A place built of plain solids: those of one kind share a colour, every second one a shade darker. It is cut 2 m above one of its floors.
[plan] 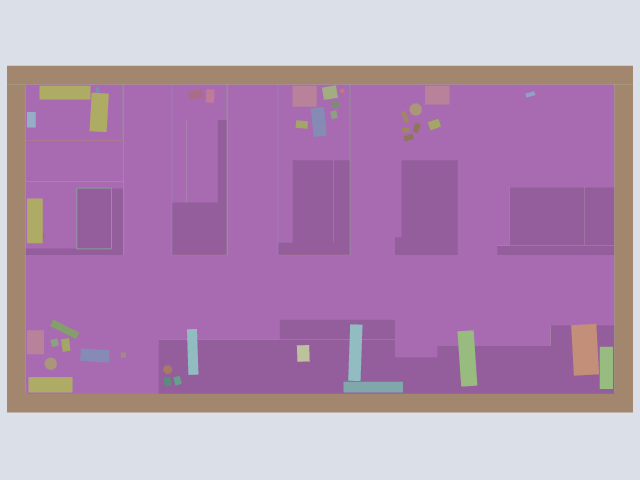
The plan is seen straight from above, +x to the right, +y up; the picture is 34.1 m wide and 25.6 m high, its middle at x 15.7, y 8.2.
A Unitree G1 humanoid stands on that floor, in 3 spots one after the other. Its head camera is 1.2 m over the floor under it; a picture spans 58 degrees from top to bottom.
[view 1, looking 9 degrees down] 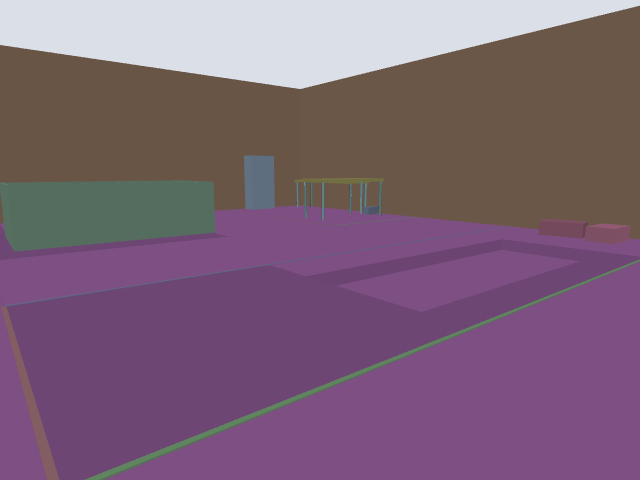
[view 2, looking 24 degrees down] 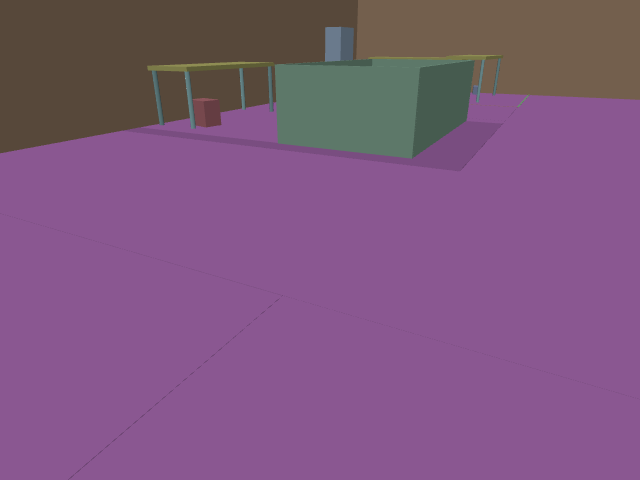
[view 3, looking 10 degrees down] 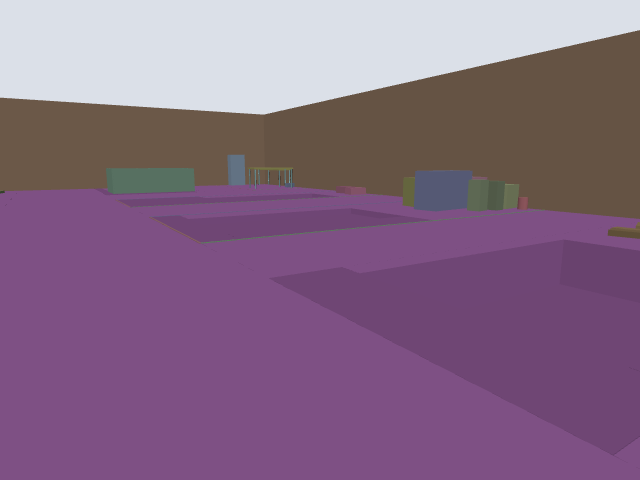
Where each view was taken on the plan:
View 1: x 12.50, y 7.25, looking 141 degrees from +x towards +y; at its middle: floor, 7.68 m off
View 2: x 6.00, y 2.75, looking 118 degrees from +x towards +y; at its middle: floor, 2.95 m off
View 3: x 23.78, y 5.50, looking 148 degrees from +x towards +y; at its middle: floor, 6.91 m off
